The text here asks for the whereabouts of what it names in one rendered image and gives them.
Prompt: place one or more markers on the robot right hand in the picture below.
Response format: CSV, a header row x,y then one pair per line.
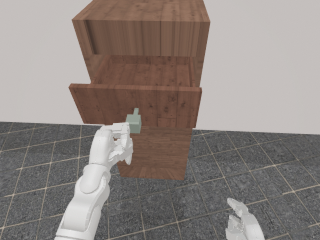
x,y
247,228

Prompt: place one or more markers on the left robot forearm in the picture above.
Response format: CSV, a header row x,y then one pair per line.
x,y
82,215

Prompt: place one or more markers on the drawer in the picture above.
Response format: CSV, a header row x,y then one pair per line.
x,y
161,87

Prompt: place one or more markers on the handle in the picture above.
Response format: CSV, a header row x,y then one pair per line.
x,y
134,121

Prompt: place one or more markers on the cabinet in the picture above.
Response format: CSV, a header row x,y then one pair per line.
x,y
177,28

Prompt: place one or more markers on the robot left hand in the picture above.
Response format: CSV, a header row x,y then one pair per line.
x,y
105,151

